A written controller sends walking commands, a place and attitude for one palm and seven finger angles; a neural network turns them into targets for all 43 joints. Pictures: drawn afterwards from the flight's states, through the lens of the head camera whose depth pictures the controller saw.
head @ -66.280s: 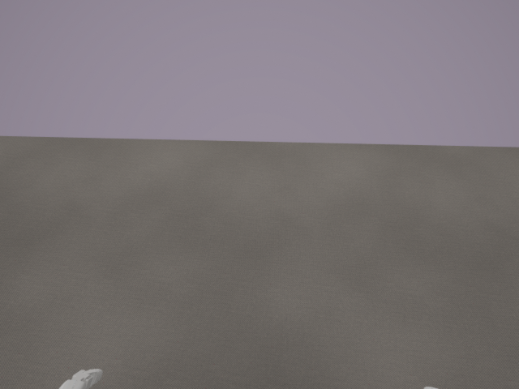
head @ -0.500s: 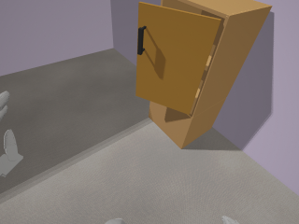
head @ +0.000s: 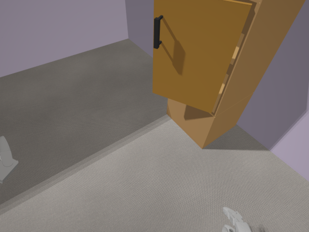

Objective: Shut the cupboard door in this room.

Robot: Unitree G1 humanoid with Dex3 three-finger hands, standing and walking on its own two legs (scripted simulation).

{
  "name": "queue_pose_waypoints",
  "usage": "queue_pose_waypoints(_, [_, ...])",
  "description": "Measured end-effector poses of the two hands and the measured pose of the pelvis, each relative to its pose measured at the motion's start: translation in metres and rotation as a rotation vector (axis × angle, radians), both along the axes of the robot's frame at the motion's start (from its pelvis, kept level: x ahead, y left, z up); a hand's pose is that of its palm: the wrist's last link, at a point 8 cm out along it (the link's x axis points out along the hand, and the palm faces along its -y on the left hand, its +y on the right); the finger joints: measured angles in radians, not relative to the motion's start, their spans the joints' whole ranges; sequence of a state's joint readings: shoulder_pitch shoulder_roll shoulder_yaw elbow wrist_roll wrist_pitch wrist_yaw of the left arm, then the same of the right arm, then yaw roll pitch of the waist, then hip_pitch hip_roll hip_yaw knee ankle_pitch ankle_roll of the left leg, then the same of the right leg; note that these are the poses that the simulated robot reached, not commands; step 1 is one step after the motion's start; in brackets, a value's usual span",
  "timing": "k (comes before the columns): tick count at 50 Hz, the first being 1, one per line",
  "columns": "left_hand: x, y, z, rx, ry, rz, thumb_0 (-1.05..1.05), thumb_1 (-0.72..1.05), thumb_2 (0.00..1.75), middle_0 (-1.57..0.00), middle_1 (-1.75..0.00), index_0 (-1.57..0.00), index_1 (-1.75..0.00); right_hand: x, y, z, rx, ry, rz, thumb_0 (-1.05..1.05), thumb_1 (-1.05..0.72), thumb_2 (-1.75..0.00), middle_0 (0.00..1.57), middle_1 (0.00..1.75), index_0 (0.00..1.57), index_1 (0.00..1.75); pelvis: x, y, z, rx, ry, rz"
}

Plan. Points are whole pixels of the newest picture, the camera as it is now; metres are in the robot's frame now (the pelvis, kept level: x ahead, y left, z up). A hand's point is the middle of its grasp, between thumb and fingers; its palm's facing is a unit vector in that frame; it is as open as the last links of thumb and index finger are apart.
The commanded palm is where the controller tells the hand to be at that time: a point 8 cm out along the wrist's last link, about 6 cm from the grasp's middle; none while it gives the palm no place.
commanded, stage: stop stepping back and stand still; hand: left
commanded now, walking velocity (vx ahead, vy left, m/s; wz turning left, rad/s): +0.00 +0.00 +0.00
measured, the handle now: (158, 32) +0.94 +0.04 +0.07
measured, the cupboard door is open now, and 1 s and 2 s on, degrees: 28 28 28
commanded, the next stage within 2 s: let the arm hang, fingers relaxed in 0.32 s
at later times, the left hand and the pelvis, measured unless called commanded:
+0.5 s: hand (38, 169) +0.23 +0.28 +0.08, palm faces +0.27 -0.83 -0.49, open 7.4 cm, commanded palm none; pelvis +0.01 +0.02 +0.00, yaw +1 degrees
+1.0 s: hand out of the picture -0.06 +0.22 -0.16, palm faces +0.04 -0.97 -0.23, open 7.2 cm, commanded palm none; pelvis -0.02 +0.03 +0.01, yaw +0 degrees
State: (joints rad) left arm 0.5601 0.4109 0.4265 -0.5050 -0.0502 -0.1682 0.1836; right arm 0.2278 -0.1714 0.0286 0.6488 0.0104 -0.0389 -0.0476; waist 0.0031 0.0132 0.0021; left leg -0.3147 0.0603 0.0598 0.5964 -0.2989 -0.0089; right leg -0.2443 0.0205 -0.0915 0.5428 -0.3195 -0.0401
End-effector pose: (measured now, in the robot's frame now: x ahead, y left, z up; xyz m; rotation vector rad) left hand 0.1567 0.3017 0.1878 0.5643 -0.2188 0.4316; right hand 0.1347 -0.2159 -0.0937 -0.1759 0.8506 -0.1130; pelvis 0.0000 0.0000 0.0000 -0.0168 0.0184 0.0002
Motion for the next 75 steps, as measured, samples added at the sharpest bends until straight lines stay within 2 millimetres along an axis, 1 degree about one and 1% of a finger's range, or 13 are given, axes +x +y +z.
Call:
queue_pose_waypoints(10, [0.034,-0.007,-0.007,-0.009,0.044,-0.059,0.01,0.88,0.90,-0.21,-0.30,-0.21,-0.30,0.034,-0.023,0.020,-0.060,-0.063,-0.054,0.01,-0.91,-0.90,0.20,0.30,0.20,0.30,0.020,0.000,0.003,0.008,0.012,0.000])
queue_pose_waypoints(18, [0.033,-0.002,-0.001,0.033,0.051,-0.071,0.01,0.88,0.90,-0.22,-0.30,-0.22,-0.30,0.041,-0.021,0.025,-0.061,-0.083,-0.062,0.01,-0.91,-0.90,0.20,0.30,0.20,0.30,0.023,0.003,0.004,0.006,0.019,-0.004])
queue_pose_waypoints(22, [0.028,0.005,-0.011,0.008,0.077,-0.053,0.01,0.88,0.90,-0.21,-0.30,-0.21,-0.30,0.037,-0.014,0.021,-0.038,-0.078,-0.043,0.01,-0.91,-0.90,0.19,0.30,0.20,0.30,0.019,0.008,0.004,0.004,0.017,0.002])
queue_pose_waypoints(24, [0.035,0.011,-0.052,-0.064,0.222,-0.044,0.00,0.89,0.90,-0.21,-0.30,-0.21,-0.30,0.035,-0.011,0.010,-0.019,-0.059,0.024,0.01,-0.91,-0.90,0.19,0.30,0.20,0.30,0.013,0.012,0.002,0.005,0.020,0.016])
queue_pose_waypoints(28, [0.025,0.006,-0.173,-0.291,0.685,0.011,0.00,0.90,0.90,-0.20,-0.30,-0.20,-0.30,0.022,-0.010,-0.010,-0.014,0.021,0.071,0.01,-0.91,-0.90,0.20,0.30,0.20,0.30,0.002,0.021,-0.001,0.010,0.013,0.024])
queue_pose_waypoints(32, [-0.031,-0.033,-0.271,-0.479,1.092,0.019,0.00,0.90,0.90,-0.20,-0.30,-0.20,-0.30,-0.011,-0.007,-0.017,-0.026,0.115,0.042,0.01,-0.91,-0.90,0.20,0.30,0.20,0.30,-0.006,0.022,-0.001,0.021,-0.011,0.021])
queue_pose_waypoints(35, [-0.087,-0.067,-0.313,-0.609,1.308,0.020,0.01,0.90,0.90,-0.20,-0.30,-0.20,-0.29,-0.046,-0.004,-0.020,-0.040,0.229,0.020,0.01,-0.91,-0.90,0.20,0.30,0.20,0.30,-0.010,0.022,0.002,0.018,-0.026,0.019])
queue_pose_waypoints(36, [-0.099,-0.067,-0.318,-0.661,1.306,0.075,-0.01,0.94,0.90,-0.20,-0.30,-0.20,-0.30,-0.059,-0.003,-0.021,-0.044,0.273,0.014,0.00,-0.91,-0.90,0.20,0.30,0.20,0.30,-0.011,0.021,0.003,0.015,-0.028,0.024])
queue_pose_waypoints(44, [-0.180,-0.040,-0.323,-0.666,1.483,0.231,-0.03,0.98,0.90,-0.21,-0.30,-0.21,-0.30,-0.146,0.009,-0.032,-0.017,0.535,-0.056,0.01,-0.91,-0.90,0.19,0.30,0.20,0.30,-0.016,0.022,0.010,0.001,-0.039,0.026])
queue_pose_waypoints(48, [-0.212,-0.035,-0.318,-0.653,1.571,0.277,-0.02,0.95,0.90,-0.20,-0.30,-0.20,-0.30,-0.171,0.018,-0.037,0.015,0.580,-0.094,0.00,-0.91,-0.90,0.19,0.30,0.20,0.30,-0.018,0.026,0.011,0.003,-0.047,0.014])
queue_pose_waypoints(52, [-0.229,-0.036,-0.316,-0.653,1.613,0.296,-0.01,0.92,0.90,-0.20,-0.30,-0.20,-0.30,-0.186,0.028,-0.041,0.042,0.604,-0.114,0.00,-0.91,-0.90,0.19,0.30,0.20,0.30,-0.021,0.029,0.012,0.006,-0.054,0.004])
queue_pose_waypoints(63, [-0.220,-0.059,-0.323,-0.693,1.586,0.231,0.00,0.91,0.90,-0.20,-0.30,-0.20,-0.30,-0.195,0.043,-0.044,0.072,0.595,-0.134,0.00,-0.91,-0.90,0.19,0.30,0.20,0.30,-0.025,0.033,0.012,0.011,-0.055,-0.006])
queue_pose_waypoints(75, [-0.197,-0.067,-0.325,-0.698,1.538,0.184,0.00,0.90,0.90,-0.20,-0.30,-0.20,-0.30,-0.184,0.038,-0.042,0.062,0.560,-0.141,0.00,-0.91,-0.90,0.19,0.30,0.20,0.30,-0.024,0.031,0.012,0.013,-0.051,-0.008])
